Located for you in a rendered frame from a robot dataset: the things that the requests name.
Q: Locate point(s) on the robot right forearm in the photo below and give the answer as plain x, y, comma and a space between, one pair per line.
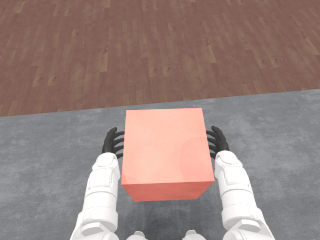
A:
239, 207

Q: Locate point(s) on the robot shin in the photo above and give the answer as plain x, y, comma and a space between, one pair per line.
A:
190, 232
139, 233

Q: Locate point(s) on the left robot shin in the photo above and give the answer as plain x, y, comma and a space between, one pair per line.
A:
139, 233

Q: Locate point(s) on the robot right hand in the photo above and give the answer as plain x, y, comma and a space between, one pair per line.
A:
219, 141

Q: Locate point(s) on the robot left forearm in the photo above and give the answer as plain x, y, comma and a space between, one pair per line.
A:
99, 207

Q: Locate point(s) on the right robot shin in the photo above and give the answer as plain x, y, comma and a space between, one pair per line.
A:
190, 232

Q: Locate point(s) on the carton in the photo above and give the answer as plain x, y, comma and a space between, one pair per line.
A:
166, 155

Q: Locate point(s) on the robot right upper arm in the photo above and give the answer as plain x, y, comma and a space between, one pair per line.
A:
240, 234

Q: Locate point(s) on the robot left hand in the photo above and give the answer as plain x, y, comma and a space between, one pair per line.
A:
109, 142

